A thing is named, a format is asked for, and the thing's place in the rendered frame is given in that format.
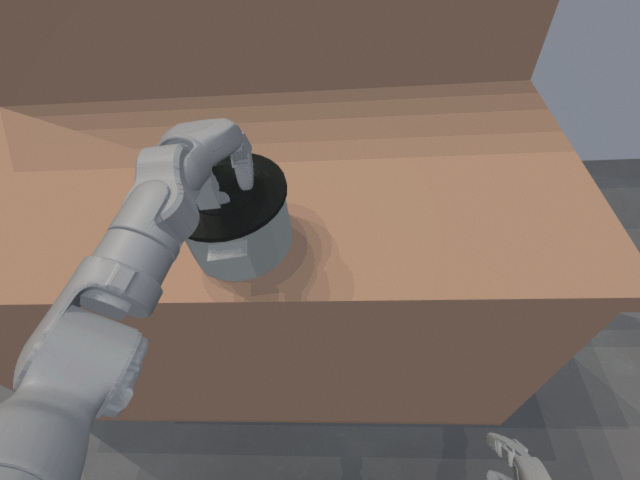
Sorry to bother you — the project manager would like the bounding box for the robot left forearm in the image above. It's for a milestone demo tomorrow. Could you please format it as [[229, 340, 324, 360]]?
[[13, 134, 212, 391]]

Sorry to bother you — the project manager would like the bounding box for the lid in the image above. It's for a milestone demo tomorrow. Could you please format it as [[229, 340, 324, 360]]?
[[188, 153, 287, 243]]

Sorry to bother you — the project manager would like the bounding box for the left robot hand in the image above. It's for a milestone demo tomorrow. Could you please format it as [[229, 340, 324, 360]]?
[[160, 118, 254, 210]]

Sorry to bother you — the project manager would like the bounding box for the knob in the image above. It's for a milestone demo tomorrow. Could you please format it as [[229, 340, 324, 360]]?
[[212, 164, 238, 194]]

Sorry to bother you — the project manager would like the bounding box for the pot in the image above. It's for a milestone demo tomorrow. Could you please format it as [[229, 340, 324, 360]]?
[[185, 199, 292, 281]]

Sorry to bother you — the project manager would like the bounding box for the table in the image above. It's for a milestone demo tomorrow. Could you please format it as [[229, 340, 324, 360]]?
[[0, 0, 640, 425]]

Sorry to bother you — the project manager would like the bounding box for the right robot hand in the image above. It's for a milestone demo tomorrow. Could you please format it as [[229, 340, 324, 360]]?
[[486, 432, 552, 480]]

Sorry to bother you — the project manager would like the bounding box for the left robot upper arm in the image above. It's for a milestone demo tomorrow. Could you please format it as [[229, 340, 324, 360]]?
[[0, 305, 149, 480]]

